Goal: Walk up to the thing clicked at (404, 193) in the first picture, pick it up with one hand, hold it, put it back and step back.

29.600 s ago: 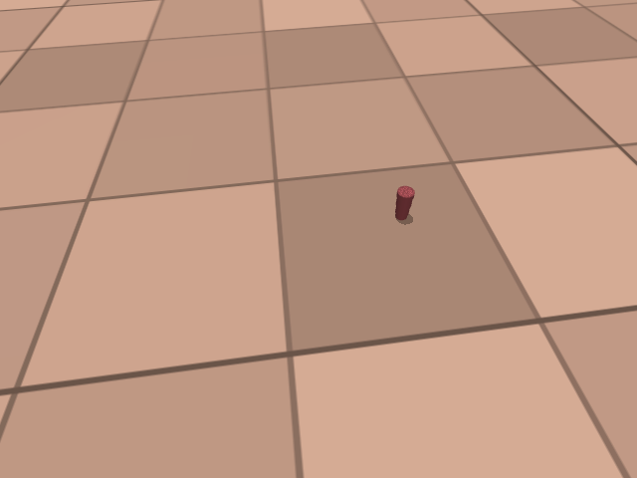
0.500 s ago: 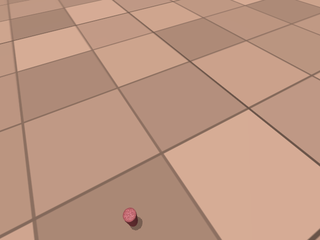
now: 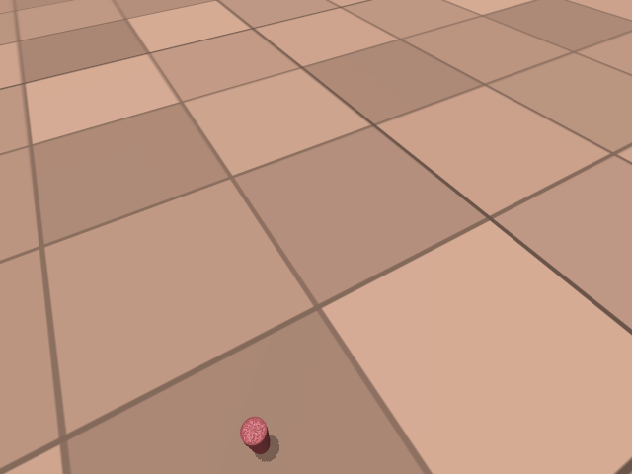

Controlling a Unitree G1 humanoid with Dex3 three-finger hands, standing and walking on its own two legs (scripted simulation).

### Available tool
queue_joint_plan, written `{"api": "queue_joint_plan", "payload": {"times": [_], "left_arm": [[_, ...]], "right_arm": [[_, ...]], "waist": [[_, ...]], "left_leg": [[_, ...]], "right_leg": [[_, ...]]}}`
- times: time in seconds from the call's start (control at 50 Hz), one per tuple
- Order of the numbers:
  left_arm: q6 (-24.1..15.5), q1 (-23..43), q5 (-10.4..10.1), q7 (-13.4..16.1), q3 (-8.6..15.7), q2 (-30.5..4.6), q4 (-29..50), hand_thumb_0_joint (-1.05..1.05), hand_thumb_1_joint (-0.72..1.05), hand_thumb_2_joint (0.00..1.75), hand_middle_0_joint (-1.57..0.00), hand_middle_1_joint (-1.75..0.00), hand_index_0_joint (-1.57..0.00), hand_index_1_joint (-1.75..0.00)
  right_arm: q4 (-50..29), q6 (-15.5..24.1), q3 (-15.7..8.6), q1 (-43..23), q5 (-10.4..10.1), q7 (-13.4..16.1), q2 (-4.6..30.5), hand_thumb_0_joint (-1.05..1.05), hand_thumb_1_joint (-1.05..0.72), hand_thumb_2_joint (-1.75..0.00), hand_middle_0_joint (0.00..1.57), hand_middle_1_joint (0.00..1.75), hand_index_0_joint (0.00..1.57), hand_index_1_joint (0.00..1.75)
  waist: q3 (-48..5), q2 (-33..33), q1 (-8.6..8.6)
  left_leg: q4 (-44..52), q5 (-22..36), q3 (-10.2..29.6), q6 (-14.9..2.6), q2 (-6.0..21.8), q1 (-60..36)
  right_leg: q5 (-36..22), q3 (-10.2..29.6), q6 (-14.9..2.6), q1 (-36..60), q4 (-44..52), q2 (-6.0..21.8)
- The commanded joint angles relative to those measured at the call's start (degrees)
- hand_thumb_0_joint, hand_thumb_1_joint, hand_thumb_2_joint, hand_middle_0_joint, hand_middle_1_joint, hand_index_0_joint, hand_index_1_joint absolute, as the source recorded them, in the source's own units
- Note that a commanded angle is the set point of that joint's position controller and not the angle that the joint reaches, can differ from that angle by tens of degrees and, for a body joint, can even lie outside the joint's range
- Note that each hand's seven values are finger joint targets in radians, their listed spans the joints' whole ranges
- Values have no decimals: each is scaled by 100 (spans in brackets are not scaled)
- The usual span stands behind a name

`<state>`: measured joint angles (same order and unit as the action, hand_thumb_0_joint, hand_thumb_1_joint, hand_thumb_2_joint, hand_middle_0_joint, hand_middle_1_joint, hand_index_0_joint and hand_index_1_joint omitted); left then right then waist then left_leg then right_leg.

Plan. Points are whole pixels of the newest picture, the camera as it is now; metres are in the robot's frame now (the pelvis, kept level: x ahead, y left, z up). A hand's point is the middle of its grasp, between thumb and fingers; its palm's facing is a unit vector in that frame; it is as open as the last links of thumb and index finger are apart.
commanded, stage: stand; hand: left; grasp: from the side
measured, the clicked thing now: (257, 438) +0.34 +0.23 -0.71
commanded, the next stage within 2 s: step back in 0.16 s
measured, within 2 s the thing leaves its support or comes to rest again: neither
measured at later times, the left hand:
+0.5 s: hand out of the picture +0.09 +0.31 -0.18, palm faces +0.00 -0.93 -0.38, open 7.4 cm
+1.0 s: hand out of the picture -0.04 +0.28 -0.15, palm faces -0.03 -0.91 -0.41, open 7.4 cm
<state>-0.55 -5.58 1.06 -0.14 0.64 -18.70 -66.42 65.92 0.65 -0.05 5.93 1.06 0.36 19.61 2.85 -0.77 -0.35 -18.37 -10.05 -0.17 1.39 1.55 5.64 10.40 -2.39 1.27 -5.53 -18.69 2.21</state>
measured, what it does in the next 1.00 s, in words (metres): walks backwards: right foot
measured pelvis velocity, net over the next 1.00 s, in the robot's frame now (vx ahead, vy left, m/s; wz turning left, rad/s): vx -0.15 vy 0.03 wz -0.03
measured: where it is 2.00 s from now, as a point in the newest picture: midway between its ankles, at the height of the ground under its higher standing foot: outside the picture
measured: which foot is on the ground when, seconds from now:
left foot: down 0.00-0.82, up 0.84-1.00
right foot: down 0.00-0.42, up 0.44-0.78, down 0.80-1.00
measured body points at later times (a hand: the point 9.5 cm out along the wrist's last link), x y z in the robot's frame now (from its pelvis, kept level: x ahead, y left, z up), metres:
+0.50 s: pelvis -0.06 +0.04 -0.03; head +0.02 +0.06 +0.42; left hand +0.09 +0.35 -0.16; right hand +0.01 -0.29 -0.14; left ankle -0.05 +0.14 -0.75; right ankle -0.03 -0.12 -0.71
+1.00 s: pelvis -0.15 +0.03 -0.02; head -0.09 +0.00 +0.42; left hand -0.04 +0.33 -0.12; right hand -0.06 -0.29 -0.15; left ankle -0.17 +0.16 -0.67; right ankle -0.13 -0.09 -0.75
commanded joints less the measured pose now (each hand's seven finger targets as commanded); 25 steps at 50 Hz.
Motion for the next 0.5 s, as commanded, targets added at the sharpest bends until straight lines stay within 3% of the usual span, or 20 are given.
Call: {"api": "queue_joint_plan", "payload": {"times": [0.0, 0.12, 0.14, 0.2, 0.22, 0.26, 0.28, 0.3, 0.32, 0.34, 0.36, 0.38, 0.4, 0.42, 0.44, 0.48], "left_arm": [[-121, 175, -42, 88, 208, -1231, 336, 0, 90, 90, -20, -30, -20, -30], [-120, 146, -25, 92, 196, -1221, 362, 0, 90, 90, -20, -30, -20, -30], [-66, 115, -171, 111, 479, -1657, 494, 0, 90, 90, -20, -30, -20, -30], [-21, 80, -156, 137, 565, -1678, 811, 0, 90, 90, -20, -30, -20, -30], [7, 139, -145, 134, 595, -1720, 941, 0, 90, 90, -20, -30, -20, -30], [53, 567, -43, 148, 624, -1817, 1276, 0, 90, 90, -20, -30, -20, -30], [75, 661, 0, 151, 636, -1825, 1423, 0, 90, 90, -20, -30, -20, -30], [95, 882, 18, 160, 631, -1823, 1555, 0, 90, 90, -20, -30, -20, -30], [112, 970, 29, 167, 609, -1750, 1663, 0, 90, 90, -20, -30, -20, -30], [149, 965, 23, 163, 567, -1658, 1699, 0, 90, 90, -20, -30, -20, -30], [195, 779, -13, 151, 540, -1508, 1720, 0, 90, 90, -20, -30, -20, -30], [259, 617, -96, 154, 496, -1257, 1750, 0, 90, 90, -20, -30, -20, -30], [311, 483, -102, 188, 492, -1148, 1784, 0, 90, 90, -20, -30, -20, -30], [331, 380, -70, 240, 501, -1147, 1783, 0, 90, 90, -20, -30, -20, -30], [345, 387, -56, 279, 506, -1196, 1735, 0, 90, 90, -20, -30, -20, -30], [342, 19, -128, 288, 507, -1296, 1652, 0, 90, 90, -20, -30, -20, -30]], "right_arm": [[-280, 112, -201, -235, -22, 47, 1154, 0, -90, -90, 20, 30, 20, 30], [-297, 89, -220, -248, -24, 36, 1188, 0, -90, -90, 20, 30, 20, 30], [-469, -26, -329, -423, -100, -12, 1478, 0, -90, -90, 20, 30, 20, 30], [-688, -121, -378, -99, -168, -37, 1316, 0, -90, -90, 20, 30, 20, 30], [-752, -164, -407, -19, -159, -42, 1300, 0, -90, -90, 20, 30, 20, 30], [-851, -262, -476, 251, -119, -72, 1267, 0, -90, -90, 20, 30, 20, 30], [-933, -303, -507, 362, -109, -90, 1257, 0, -90, -90, 20, 30, 20, 30], [-979, -329, -538, 597, -113, -103, 1260, 0, -90, -90, 20, 30, 20, 30], [-1033, -321, -548, 701, -130, -111, 1248, 0, -90, -90, 20, 30, 20, 30], [-1044, -283, -567, 744, -117, -99, 1262, 0, -90, -90, 20, 30, 20, 30], [-1118, -237, -584, 672, -64, -76, 1350, 0, -90, -90, 20, 30, 20, 30], [-1224, -193, -664, 481, 38, -59, 1700, 0, -90, -90, 20, 30, 20, 30], [-1299, -140, -728, 503, 86, -44, 1992, 0, -90, -90, 20, 30, 20, 30], [-1409, -116, -772, 475, 80, -22, 2175, 0, -90, -90, 20, 30, 20, 30], [-1494, -113, -756, 299, 53, 14, 2089, 0, -90, -90, 20, 30, 20, 30], [-1676, -98, -691, -106, 81, 108, 1734, 0, -90, -90, 20, 30, 20, 30]], "waist": [[-376, 72, 8], [-318, 69, 24], [363, 169, 14], [-368, 379, 128], [-497, 549, 128], [-659, 1109, 238], [-616, 1197, 254], [-605, 1269, 390], [-569, 1257, 426], [-524, 1084, 413], [-412, 484, 310], [-318, -576, 193], [-319, -935, 177], [-538, -945, 237], [-630, -818, 240], [-701, -702, -78]], "left_leg": [[309, 938, 465, -174, 604, 26], [303, 663, 469, -187, 597, 26], [-374, 1382, 537, -363, 450, 566], [-1254, 1276, 282, -389, 190, 539], [-1642, 867, 184, -359, 3, 538], [-2620, -969, 107, -383, -309, 612], [-2980, -1558, 225, -429, -334, 665], [-3129, -1645, 364, -487, -240, 603], [-2780, -1378, 381, -519, -171, 666], [-2140, -563, 300, -532, -120, 671], [-1136, 893, 585, -565, 224, 930], [-538, 2135, 1651, -823, 949, 879], [-378, 3196, 2356, -1195, 1453, 531], [-453, 3439, 2660, -1448, 1727, 525], [-468, 3260, 2654, -1506, 1748, 556], [-911, 3228, 1790, -1439, 1351, 92]], "right_leg": [[-840, 487, -174, 77, 291, 582], [-614, 471, -177, -20, 368, 573], [-1501, 595, -256, -463, -92, 535], [-1925, 806, -693, -306, -269, 840], [-1907, 1049, -883, -457, -206, 1057], [-1811, 1449, -1363, -821, -140, 1649], [-1780, 1468, -1515, -1067, -281, 1787], [-1703, 1381, -1501, -1313, -433, 1821], [-1711, 1196, -1332, -1248, -721, 1645], [-1558, 948, -1108, -1209, -1132, 1358], [-1056, 582, -749, -1003, -1760, 813], [9, 287, -414, -1403, -2744, -90], [2344, 686, -346, -1984, -3518, -707], [2822, 1217, -336, -2031, -4161, -802], [2739, 1492, -361, -2069, -4637, -851], [2120, 1469, -334, -2404, -5043, -732]]}}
